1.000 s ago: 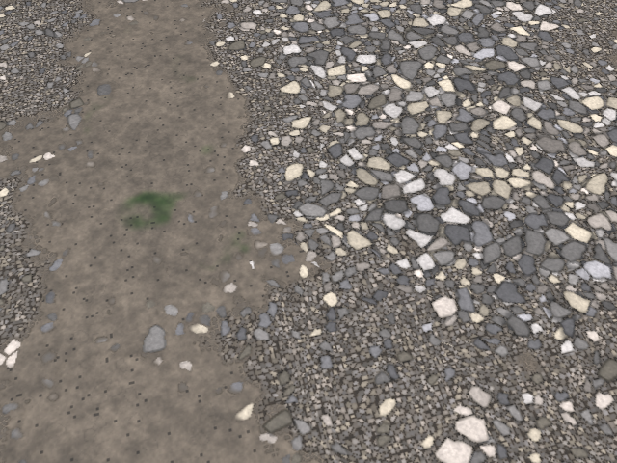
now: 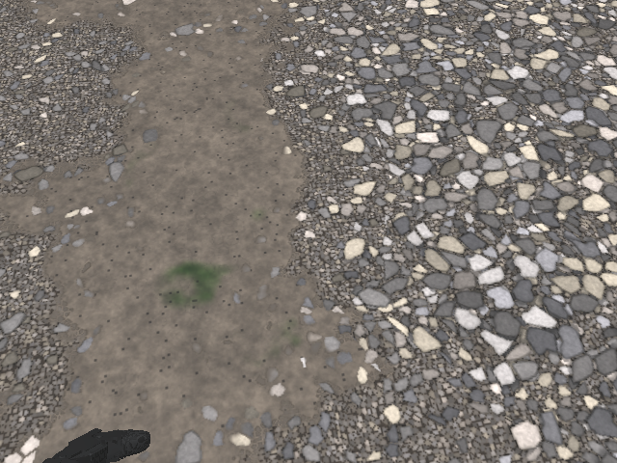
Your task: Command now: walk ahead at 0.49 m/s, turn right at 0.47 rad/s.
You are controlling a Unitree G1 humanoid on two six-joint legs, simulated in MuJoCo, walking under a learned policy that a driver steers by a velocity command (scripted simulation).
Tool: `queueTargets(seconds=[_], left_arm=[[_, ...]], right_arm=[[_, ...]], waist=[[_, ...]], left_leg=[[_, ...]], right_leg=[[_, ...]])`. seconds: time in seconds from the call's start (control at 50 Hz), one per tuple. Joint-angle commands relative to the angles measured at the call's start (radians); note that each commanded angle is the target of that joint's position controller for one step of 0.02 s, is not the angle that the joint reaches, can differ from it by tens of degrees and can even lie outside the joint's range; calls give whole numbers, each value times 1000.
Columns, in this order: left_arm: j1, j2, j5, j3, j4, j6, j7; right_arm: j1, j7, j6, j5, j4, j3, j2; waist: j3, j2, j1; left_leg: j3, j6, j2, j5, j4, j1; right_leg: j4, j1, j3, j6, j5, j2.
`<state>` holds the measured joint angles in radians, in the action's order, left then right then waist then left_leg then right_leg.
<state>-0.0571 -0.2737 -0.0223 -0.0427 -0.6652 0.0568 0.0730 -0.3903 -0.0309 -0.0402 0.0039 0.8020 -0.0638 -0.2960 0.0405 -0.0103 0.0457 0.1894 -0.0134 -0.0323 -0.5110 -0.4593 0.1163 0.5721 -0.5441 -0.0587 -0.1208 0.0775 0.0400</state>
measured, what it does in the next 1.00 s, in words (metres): walks ahead, turning right: left foot, then right foot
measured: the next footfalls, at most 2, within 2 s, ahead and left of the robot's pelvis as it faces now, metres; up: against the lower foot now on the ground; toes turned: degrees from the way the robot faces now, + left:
left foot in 0.44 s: +0.45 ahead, +0.07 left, +0.00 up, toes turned -23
right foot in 0.82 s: +0.30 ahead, -0.13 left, +0.00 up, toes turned -23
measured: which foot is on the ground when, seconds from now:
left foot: up 0.00-0.42, down 0.44-1.00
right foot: down 0.00-0.44, up 0.46-0.80, down 0.82-1.00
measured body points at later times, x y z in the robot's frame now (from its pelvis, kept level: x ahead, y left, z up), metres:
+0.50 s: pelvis +0.26 +0.01 +0.01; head +0.30 +0.01 +0.46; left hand +0.43 +0.27 -0.10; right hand +0.40 -0.28 -0.06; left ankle +0.41 +0.08 -0.71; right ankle +0.13 -0.07 -0.67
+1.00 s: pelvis +0.30 -0.02 +0.02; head +0.30 -0.04 +0.47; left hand +0.54 +0.13 -0.07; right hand +0.30 -0.31 -0.10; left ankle +0.41 +0.08 -0.71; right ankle +0.26 -0.12 -0.71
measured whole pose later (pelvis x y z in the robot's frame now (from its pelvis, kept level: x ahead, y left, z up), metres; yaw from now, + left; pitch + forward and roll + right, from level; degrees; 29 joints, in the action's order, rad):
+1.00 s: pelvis +0.30 -0.02 +0.02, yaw -25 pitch -2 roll +1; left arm -0.20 -0.22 0.03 -0.01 -0.69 -0.02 0.00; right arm -0.19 0.00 0.00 -0.02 0.80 -0.03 -0.26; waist 0.02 0.02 0.03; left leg 0.02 -0.03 -0.03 -0.17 -0.47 -0.28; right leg 0.54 -0.22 0.03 -0.02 0.30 0.02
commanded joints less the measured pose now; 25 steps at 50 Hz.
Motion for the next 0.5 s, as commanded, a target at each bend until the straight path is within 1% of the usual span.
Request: queueTargets(seconds=[0.02, 0.04, 0.06, 0.08, 0.1, 0.12, 0.14, 0.16, 0.18, 0.22, 0.24, 0.26, 0.28, 0.3, 0.32, 0.34, 0.38, 0.4, 0.42, 0.44, 0.46, 0.48, 0.5], left_arm=[[-342, -326, -8, -102, 5, -1, -29], [-380, -235, -5, -83, 12, 2, -33], [-332, -203, 2, -73, 10, 8, -37], [-263, -188, 1, -67, 22, 11, -40], [-200, -162, 4, -59, 36, 11, -42], [-166, -144, 19, -52, 54, 12, -47], [-145, -140, 20, -51, 60, 12, -50], [-141, -142, 16, -52, 57, 13, -54], [-147, -148, 13, -53, 50, 15, -58], [-152, -179, 17, -61, 40, 12, -71], [-156, -186, 14, -64, 33, 5, -77], [-169, -189, 8, -67, 24, -4, -83], [-200, -190, 2, -69, 13, -15, -89], [-225, -192, -2, -70, 3, -25, -94], [-238, -193, -4, -70, -4, -34, -98], [-243, -189, -6, -70, -6, -42, -101], [-231, -173, -2, -69, 0, -54, -107], [-209, -166, 1, -68, 10, -58, -110], [-177, -149, 0, -64, 24, -59, -111], [-188, -99, 11, -47, 45, -55, -108], [-358, -31, 21, -27, 38, -50, -104], [-440, -126, 5, -35, 29, -50, -96], [-376, -202, -5, -60, 12, -66, -98]], right_arm=[[-112, 13, -41, -32, -136, 19, -12], [18, 29, -81, 4, -140, 4, -110], [124, 37, -100, 40, -180, -5, -146], [155, 31, -111, 27, -190, 2, -133], [166, 25, -111, 1, -186, -3, -133], [143, 24, -100, -8, -185, -9, -138], [123, 24, -88, -14, -182, -10, -133], [109, 22, -76, -19, -179, -7, -121], [111, 21, -66, -24, -179, -3, -109], [180, 14, -58, -32, -204, 6, -86], [214, 13, -59, -36, -211, 12, -71], [249, 14, -61, -36, -215, 17, -56], [286, 17, -63, -31, -221, 19, -51], [315, 22, -64, -21, -226, 17, -54], [335, 25, -63, -13, -232, 14, -61], [347, 28, -62, -9, -236, 9, -72], [330, 33, -64, -9, -233, -8, -107], [299, 34, -67, -12, -224, -15, -119], [247, 32, -74, -19, -211, -21, -123], [187, 25, -79, -37, -211, -29, -162], [176, 16, -67, -64, -226, -29, -201], [138, 21, -45, -34, -208, -36, -180], [182, 17, -31, -22, -234, -21, -122]], waist=[[-380, -244, -80], [-453, -123, -179], [-282, -81, -179], [-182, 22, -129], [-115, 47, -88], [-94, 18, -51], [-81, -6, -29], [-71, -16, -19], [-59, -17, -15], [-20, -18, -25], [-22, -25, -35], [-37, -37, -52], [-63, -47, -76], [-83, -57, -92], [-93, -70, -100], [-99, -80, -100], [-114, -98, -79], [-121, -112, -57], [-136, -109, -21], [-229, -39, -5], [-337, 219, -81], [-435, 313, -80], [-345, 180, -52]], left_leg=[[-136, -20, 79, -43, -914, -763], [-325, 0, 73, -53, -997, -856], [-321, 21, 22, 40, -957, -918], [-309, 30, -24, 120, -860, -887], [-297, 21, -49, 154, -777, -834], [-302, 13, -67, 181, -748, -768], [-296, -2, -73, 192, -714, -738], [-281, -20, -78, 200, -677, -725], [-266, -37, -79, 218, -632, -715], [-234, -69, -53, 308, -498, -695], [-222, -75, -32, 382, -409, -658], [-212, -77, -3, 459, -319, -613], [-206, -79, 29, 538, -245, -575], [-209, -80, 55, 587, -188, -552], [-221, -78, 69, 597, -146, -543], [-240, -73, 76, 582, -108, -542], [-281, -49, 76, 527, -46, -533], [-289, -30, 68, 518, -19, -510], [-277, -5, 48, 601, 53, -431], [-357, 53, -78, 800, 44, -241], [-643, 219, -353, 1188, -18, 61], [-868, 319, -467, 984, 12, 106], [-773, 290, -396, 788, 39, 26]], right_leg=[[-99, 981, 761, -319, 218, -343], [-240, 999, 895, -310, 326, -354], [-274, 874, 741, -249, 272, -326], [-283, 704, 631, -216, 175, -283], [-297, 564, 548, -197, 63, -243], [-324, 467, 498, -197, -8, -215], [-346, 407, 476, -201, -43, -199], [-358, 357, 442, -205, -87, -190], [-363, 306, 407, -203, -124, -180], [-344, 218, 327, -180, -321, -141], [-314, 190, 281, -150, -380, -104], [-282, 178, 250, -119, -399, -71], [-261, 187, 252, -96, -380, -58], [-241, 209, 273, -80, -337, -59], [-221, 235, 305, -70, -295, -68], [-192, 269, 343, -61, -261, -78], [-108, 352, 429, -41, -222, -101], [-55, 376, 458, -25, -218, -103], [23, 371, 452, 5, -190, -73], [203, 310, 402, 48, -49, -15], [476, 62, 295, 116, 584, 115], [662, -39, 254, 147, 650, 67], [750, -79, 247, 183, 563, 21]])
